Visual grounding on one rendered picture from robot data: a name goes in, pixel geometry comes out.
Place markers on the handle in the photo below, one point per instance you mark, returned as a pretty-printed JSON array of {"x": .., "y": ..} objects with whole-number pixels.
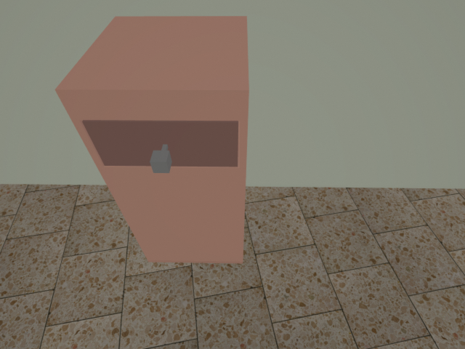
[{"x": 161, "y": 160}]

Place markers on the drawer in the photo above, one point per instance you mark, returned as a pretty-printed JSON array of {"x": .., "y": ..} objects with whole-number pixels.
[{"x": 190, "y": 143}]

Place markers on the cabinet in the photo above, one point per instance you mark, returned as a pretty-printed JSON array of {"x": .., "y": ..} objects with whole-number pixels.
[{"x": 170, "y": 68}]

